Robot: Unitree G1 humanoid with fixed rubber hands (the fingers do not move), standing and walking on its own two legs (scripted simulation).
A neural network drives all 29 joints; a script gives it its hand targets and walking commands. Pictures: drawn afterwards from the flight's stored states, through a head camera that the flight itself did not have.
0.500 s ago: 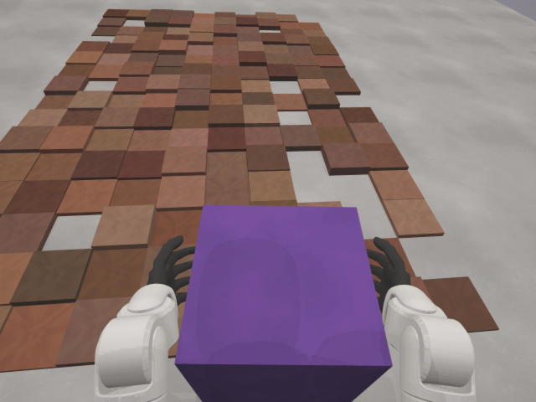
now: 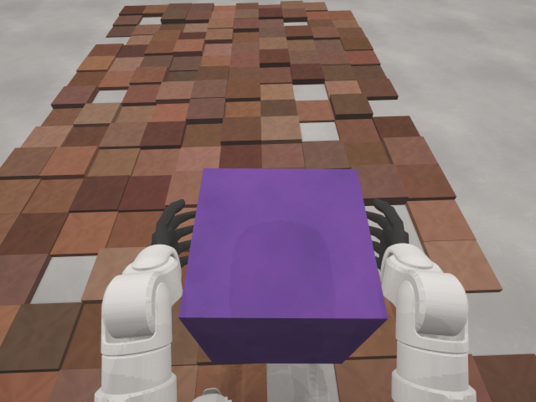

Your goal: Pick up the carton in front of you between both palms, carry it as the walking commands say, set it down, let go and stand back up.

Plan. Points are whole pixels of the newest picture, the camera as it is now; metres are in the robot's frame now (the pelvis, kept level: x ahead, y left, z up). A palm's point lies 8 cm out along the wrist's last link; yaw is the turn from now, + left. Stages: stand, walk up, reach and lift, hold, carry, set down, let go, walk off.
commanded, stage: carry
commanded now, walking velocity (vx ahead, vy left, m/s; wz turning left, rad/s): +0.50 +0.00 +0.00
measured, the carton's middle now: (278, 274) +0.32 +0.00 +0.03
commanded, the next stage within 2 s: none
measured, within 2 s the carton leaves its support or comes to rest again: neither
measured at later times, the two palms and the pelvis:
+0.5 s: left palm (213, 61) +0.74 +0.14 +0.16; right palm (359, 65) +0.72 -0.16 +0.16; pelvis +0.33 +0.01 +0.01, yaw -1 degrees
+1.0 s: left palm (231, 14) +1.07 +0.13 +0.13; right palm (339, 17) +1.06 -0.17 +0.13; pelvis +0.68 +0.00 +0.00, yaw -2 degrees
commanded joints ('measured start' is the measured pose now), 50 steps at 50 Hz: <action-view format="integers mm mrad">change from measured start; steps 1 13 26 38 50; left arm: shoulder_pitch -719 -1274 -1172 -1276 -1114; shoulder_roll -743 -768 -893 -978 -823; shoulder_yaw -741 -490 -497 -600 -585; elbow -39 149 220 -21 37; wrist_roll -436 -453 -321 -527 -436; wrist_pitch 16 173 150 104 130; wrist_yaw -225 -140 -152 -212 -216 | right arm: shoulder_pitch -726 -1292 -1237 -1135 -1019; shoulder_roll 784 811 955 938 870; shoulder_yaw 749 516 538 546 640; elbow -28 122 186 118 86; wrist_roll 424 545 457 373 422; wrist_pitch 5 144 130 83 86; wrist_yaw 200 167 210 136 154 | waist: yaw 26 -101 -84 82 -200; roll -138 67 172 -97 190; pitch -249 -509 -404 -550 -682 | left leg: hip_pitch -27 886 821 -406 1140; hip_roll -41 199 67 -94 148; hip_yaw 63 -386 -21 -65 -584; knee -131 -397 -359 675 -284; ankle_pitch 41 314 619 -365 567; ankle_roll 14 221 100 54 305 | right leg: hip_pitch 225 -668 -380 626 -759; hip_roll -219 -41 41 -268 92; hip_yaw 141 270 69 460 335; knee -63 1048 215 229 1339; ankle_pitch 396 -133 311 789 -320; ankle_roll -119 -11 3 -148 54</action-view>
